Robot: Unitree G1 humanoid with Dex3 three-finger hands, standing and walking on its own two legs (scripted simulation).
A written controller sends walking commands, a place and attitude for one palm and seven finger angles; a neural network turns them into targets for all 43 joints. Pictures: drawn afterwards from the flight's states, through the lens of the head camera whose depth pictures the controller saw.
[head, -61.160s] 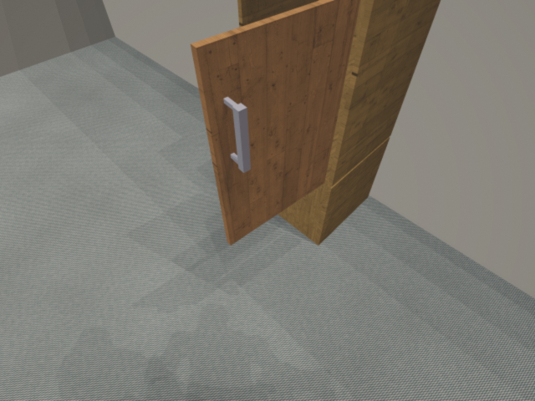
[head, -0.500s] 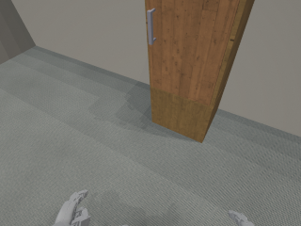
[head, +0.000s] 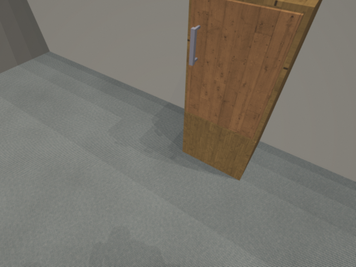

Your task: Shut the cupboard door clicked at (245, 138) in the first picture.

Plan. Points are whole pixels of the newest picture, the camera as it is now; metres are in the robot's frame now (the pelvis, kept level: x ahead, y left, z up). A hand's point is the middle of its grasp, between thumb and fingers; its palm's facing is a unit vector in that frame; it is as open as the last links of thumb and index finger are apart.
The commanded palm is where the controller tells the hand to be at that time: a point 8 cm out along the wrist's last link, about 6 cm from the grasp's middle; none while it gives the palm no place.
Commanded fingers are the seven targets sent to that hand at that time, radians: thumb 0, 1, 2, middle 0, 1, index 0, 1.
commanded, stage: let the arm hang, fingers relaxed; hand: left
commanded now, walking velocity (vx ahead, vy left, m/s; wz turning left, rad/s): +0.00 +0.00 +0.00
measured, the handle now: (194, 45) +0.95 -0.01 +0.06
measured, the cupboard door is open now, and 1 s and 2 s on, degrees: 0 0 0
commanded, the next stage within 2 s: look to check the result in 0.40 s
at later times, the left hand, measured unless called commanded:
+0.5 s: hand out of the picture -0.02 +0.18 -0.18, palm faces +0.01 -0.98 -0.19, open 7.3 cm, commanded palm none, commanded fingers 0.00 0.90 0.90 -0.20 -0.30 -0.20 -0.30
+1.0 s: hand out of the picture +0.03 +0.21 -0.17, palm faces -0.01 -0.96 -0.28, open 7.3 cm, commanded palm none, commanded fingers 0.00 0.90 0.90 -0.20 -0.30 -0.20 -0.30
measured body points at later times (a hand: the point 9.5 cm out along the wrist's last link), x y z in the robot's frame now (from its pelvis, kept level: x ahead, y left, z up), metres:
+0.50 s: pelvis +0.00 +0.01 +0.00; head +0.00 +0.00 +0.45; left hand -0.02 +0.23 -0.16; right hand -0.03 -0.21 -0.16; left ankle +0.03 +0.10 -0.75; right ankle -0.01 -0.12 -0.74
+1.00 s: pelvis +0.00 +0.00 +0.00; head +0.01 -0.01 +0.45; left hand +0.03 +0.26 -0.15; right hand +0.03 -0.27 -0.15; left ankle +0.03 +0.10 -0.75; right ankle -0.01 -0.12 -0.74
